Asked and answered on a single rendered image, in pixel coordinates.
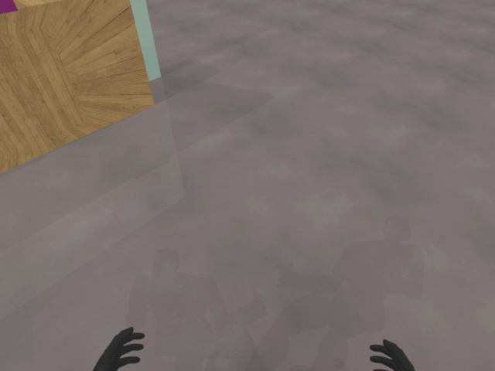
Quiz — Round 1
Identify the robot left hand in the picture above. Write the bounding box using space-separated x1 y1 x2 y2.
93 327 145 371

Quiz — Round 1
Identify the pedestal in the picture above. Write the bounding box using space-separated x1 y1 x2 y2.
0 0 155 173

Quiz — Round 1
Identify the robot right hand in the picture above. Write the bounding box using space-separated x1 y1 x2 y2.
370 339 415 371

